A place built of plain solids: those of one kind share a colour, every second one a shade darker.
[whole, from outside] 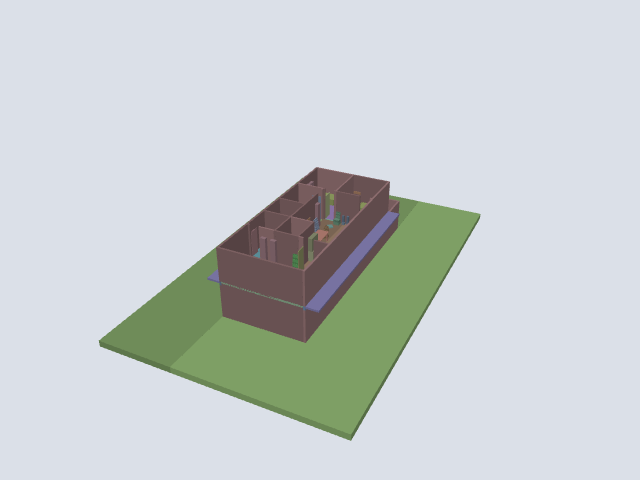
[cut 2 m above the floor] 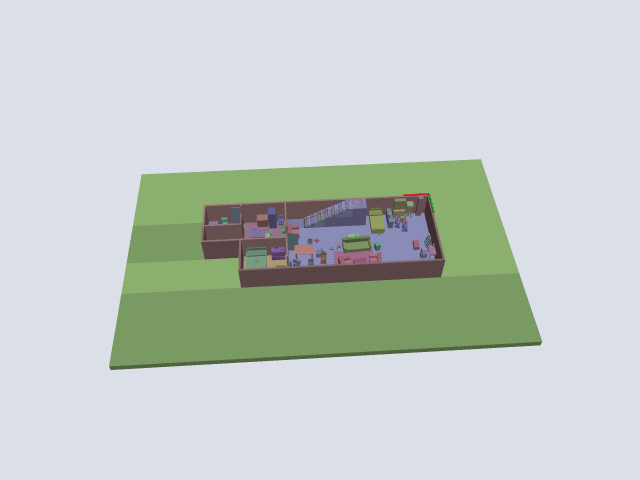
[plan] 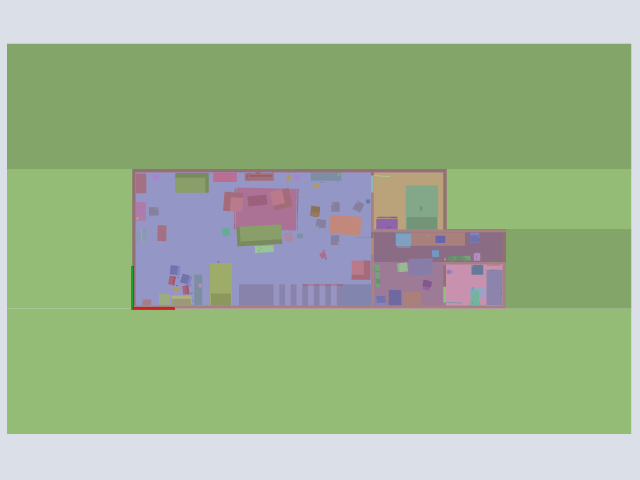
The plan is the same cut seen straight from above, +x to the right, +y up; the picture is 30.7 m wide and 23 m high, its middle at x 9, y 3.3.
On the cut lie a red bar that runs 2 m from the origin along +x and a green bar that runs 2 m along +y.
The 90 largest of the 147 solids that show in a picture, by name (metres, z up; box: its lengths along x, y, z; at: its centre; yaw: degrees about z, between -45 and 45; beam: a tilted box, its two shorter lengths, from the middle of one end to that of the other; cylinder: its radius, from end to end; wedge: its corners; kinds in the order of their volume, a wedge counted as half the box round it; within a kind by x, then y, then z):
{
 "under_1": {"box": [6.0, 6.7, 0.5], "at": [-3.0, 3.35, -0.33]},
 "under_2": {"box": [29.91, 6.0, 0.5], "at": [8.96, -3.0, -0.33]},
 "under_3": {"box": [29.91, 6.0, 0.5], "at": [8.96, 9.7, -0.33]},
 "under_4": {"box": [8.84, 2.87, 0.5], "at": [19.49, 5.26, -0.33]},
 "under_5": {"box": [6.0, 3.83, 0.5], "at": [20.91, 1.92, -0.33]},
 "stair_1": {"box": [1.1, 1.02, 2.61], "at": [5.67, 0.67, 1.01]},
 "stair_2": {"box": [1.38, 1.02, 2.46], "at": [5.81, 0.67, 0.93]},
 "stair_3": {"box": [1.65, 1.02, 2.3], "at": [5.95, 0.67, 0.85]},
 "stair_4": {"box": [1.93, 1.02, 2.15], "at": [6.08, 0.67, 0.78]},
 "stair_5": {"box": [2.2, 1.02, 2.0], "at": [6.22, 0.67, 0.7]},
 "stair_6": {"box": [2.48, 1.02, 1.84], "at": [6.36, 0.67, 0.62]},
 "stair_7": {"box": [2.76, 1.02, 1.69], "at": [6.5, 0.67, 0.54]},
 "stair_8": {"box": [3.03, 1.02, 1.53], "at": [6.64, 0.67, 0.47]},
 "stair_9": {"box": [3.31, 1.02, 1.38], "at": [6.77, 0.67, 0.39]},
 "stair_10": {"box": [3.58, 1.02, 1.23], "at": [6.91, 0.67, 0.31]},
 "stair_11": {"box": [3.86, 1.02, 1.07], "at": [7.05, 0.67, 0.24]},
 "stair_12": {"box": [4.13, 1.02, 0.92], "at": [7.19, 0.67, 0.16]},
 "stair_13": {"box": [4.41, 1.02, 0.76], "at": [7.32, 0.67, 0.08]},
 "stair_14": {"box": [4.69, 1.02, 0.61], "at": [7.46, 0.67, 0.0]},
 "stair_15": {"box": [4.96, 1.02, 0.45], "at": [7.6, 0.67, -0.07]},
 "wall_1": {"box": [0.16, 6.38, 5.95], "at": [0.08, 3.35, 2.68]},
 "wall_2": {"box": [0.13, 1.1, 2.72], "at": [3.79, 0.71, 4.29]},
 "wall_3": {"box": [0.13, 0.35, 2.72], "at": [3.79, 2.25, 4.29]},
 "wall_4": {"box": [0.13, 1.73, 2.72], "at": [3.79, 3.42, 4.29]},
 "wall_5": {"box": [0.13, 1.23, 2.72], "at": [3.79, 5.03, 4.29]},
 "wall_6": {"box": [2.45, 0.13, 2.72], "at": [4.96, 2.48, 4.29]},
 "wall_7": {"box": [0.13, 1.73, 2.72], "at": [6.12, 3.42, 4.29]},
 "wall_8": {"box": [0.13, 2.13, 2.72], "at": [6.12, 5.47, 4.29]},
 "wall_9": {"box": [6.81, 0.13, 2.72], "at": [7.13, 4.34, 4.29]},
 "wall_10": {"box": [15.07, 0.16, 2.72], "at": [7.54, 0.08, 4.29]},
 "wall_11": {"box": [15.07, 0.16, 5.95], "at": [7.54, 6.62, 2.68]},
 "wall_12": {"box": [0.13, 2.13, 2.72], "at": [8.44, 5.47, 4.29]},
 "wall_13": {"box": [17.91, 0.16, 2.93], "at": [8.96, 0.08, 1.16]},
 "wall_14": {"box": [0.13, 2.43, 2.93], "at": [11.51, 1.38, 1.16]},
 "wall_15": {"box": [0.13, 2.02, 2.72], "at": [11.51, 2.13, 4.29]},
 "wall_16": {"box": [0.13, 1.78, 2.93], "at": [11.51, 4.69, 1.16]},
 "wall_17": {"box": [0.13, 2.13, 2.72], "at": [11.51, 5.47, 4.29]},
 "wall_18": {"box": [3.63, 0.13, 2.72], "at": [13.26, 3.21, 4.29]},
 "wall_19": {"box": [6.47, 0.13, 2.93], "at": [14.68, 3.73, 1.16]},
 "wall_20": {"box": [0.13, 1.06, 2.93], "at": [14.97, 1.59, 1.16]},
 "wall_21": {"box": [0.16, 2.98, 2.72], "at": [14.99, 1.65, 4.29]},
 "wall_22": {"box": [0.16, 3.27, 2.72], "at": [14.99, 4.91, 4.29]},
 "wall_23": {"box": [0.16, 2.71, 2.93], "at": [14.99, 5.18, 1.16]},
 "wall_24": {"box": [3.0, 0.13, 2.93], "at": [16.41, 2.19, 1.16]},
 "wall_25": {"box": [3.0, 0.031, 2.93], "at": [16.41, 3.81, 1.16]},
 "wall_26": {"box": [0.16, 1.96, 2.93], "at": [17.83, 1.14, 1.16]},
 "wall_27": {"box": [0.16, 1.42, 2.93], "at": [17.83, 2.96, 1.16]},
 "floor_living_1": {"box": [4.96, 1.02, 0.67], "at": [2.64, 0.67, -0.33]},
 "floor_living_2": {"box": [11.28, 5.36, 0.67], "at": [5.8, 3.86, -0.33]},
 "floor_living_3": {"box": [1.36, 1.02, 0.67], "at": [10.76, 0.67, -0.33]},
 "under_foot_1": {"box": [17.91, 3.83, 0.5], "at": [8.96, 1.92, -0.5]},
 "floor_kitchen_1": {"box": [3.34, 2.09, 0.5], "at": [13.24, 1.21, -0.42]},
 "floor_kitchen_2": {"box": [6.18, 1.42, 0.5], "at": [14.66, 2.96, -0.42]},
 "floor_bedroom_1": {"box": [3.34, 2.74, 0.67], "at": [13.24, 5.17, -0.33]},
 "upper_floor_next_1": {"box": [15.07, 1.0, 0.16], "at": [7.54, -0.5, 2.85]},
 "upper_floor_next_2": {"box": [15.07, 1.0, 0.16], "at": [7.54, 7.2, 2.85]},
 "upper_floor_family_1": {"box": [7.58, 1.24, 0.16], "at": [7.65, 1.8, 2.85]},
 "upper_floor_family_2": {"box": [5.26, 1.86, 0.16], "at": [8.81, 3.35, 2.85]},
 "floor_bath_1": {"box": [2.71, 1.96, 0.5], "at": [16.39, 1.14, -0.42]},
 "upper_floor_bedroom_1": {"box": [3.34, 3.27, 0.16], "at": [13.24, 4.91, 2.85]},
 "child_bed_1": {"box": [1.06, 2.06, 0.4], "at": [4.26, 1.17, 0.38]},
 "child_bed_2": {"box": [1.06, 2.06, 0.4], "at": [14.41, 5.53, 3.31]},
 "sofa_1": {"box": [1.6, 0.93, 0.34], "at": [2.87, 6.03, 0.28]},
 "sofa_2": {"box": [1.6, 0.23, 0.39], "at": [2.87, 6.39, 0.65]},
 "sofa_3": {"box": [2.16, 0.93, 0.34], "at": [6.09, 3.53, 0.28], "yaw": 3.3},
 "sofa_4": {"box": [2.16, 0.23, 0.39], "at": [6.11, 3.17, 0.65], "yaw": 3.3},
 "double_bed_1": {"box": [1.45, 0.55, 0.2], "at": [13.88, 4.13, 0.7]},
 "double_bed_2": {"box": [1.55, 2.11, 0.4], "at": [13.88, 4.86, 0.5]},
 "armchair_club_1": {"box": [0.33, 0.92, 0.38], "at": [4.55, 5.15, 0.61], "yaw": -4.6},
 "armchair_club_2": {"box": [0.9, 0.92, 0.35], "at": [4.85, 5.12, 0.24], "yaw": -4.6},
 "armchair_club_3": {"box": [0.9, 0.92, 0.35], "at": [7.14, 5.26, 0.24], "yaw": 12.2},
 "armchair_club_4": {"box": [0.9, 0.92, 0.35], "at": [10.96, 1.85, 0.24]},
 "billy_1": {"box": [0.42, 0.28, 2.02], "at": [0.7, 0.31, 1.01]},
 "billy_2": {"box": [0.28, 0.42, 2.02], "at": [3.58, 4.38, 3.94]},
 "billy_3": {"box": [0.28, 0.42, 2.02], "at": [3.58, 5.18, 3.94]},
 "billy_4": {"box": [0.42, 0.28, 2.02], "at": [10.12, 4.13, 3.94]},
 "cube_shelf_1": {"box": [0.39, 1.46, 0.76], "at": [3.17, 0.91, 0.38]},
 "cube_shelf_2": {"box": [1.46, 0.39, 0.76], "at": [9.29, 6.33, 0.38]},
 "fridge_flat_1": {"box": [0.6, 0.73, 1.66], "at": [12.59, 0.54, 0.66]},
 "tall_cupboard_1": {"box": [0.92, 0.3, 0.99], "at": [2.36, 0.34, 1.38]},
 "tall_cupboard_2": {"box": [0.96, 0.47, 0.89], "at": [2.36, 0.41, 0.44]},
 "china_cabinet_1": {"box": [0.95, 0.4, 0.83], "at": [5.58, 2.21, 3.34]},
 "china_cabinet_2": {"box": [0.95, 0.33, 1.07], "at": [5.58, 2.25, 4.29]},
 "bathtub_1": {"box": [0.76, 1.7, 0.41], "at": [17.36, 1.03, 0.04]},
 "chest_drawers_1": {"box": [1.04, 0.5, 0.95], "at": [12.21, 4.06, 0.47]},
 "range_cooker_1": {"box": [0.76, 0.65, 0.94], "at": [13.01, 3.33, 0.3]},
 "rug_1": {"box": [2.9, 2.0, 0.08], "at": [6.42, 4.78, -0.03], "yaw": -1.3},
 "counter_run_1": {"box": [0.88, 0.61, 0.78], "at": [13.4, 0.47, 0.32]},
 "trunk_1": {"box": [0.5, 0.95, 0.42], "at": [0.43, 6.01, 0.21]},
 "wall_foot_1": {"box": [0.16, 6.38, 0.17], "at": [0.08, 3.35, 2.85]}
}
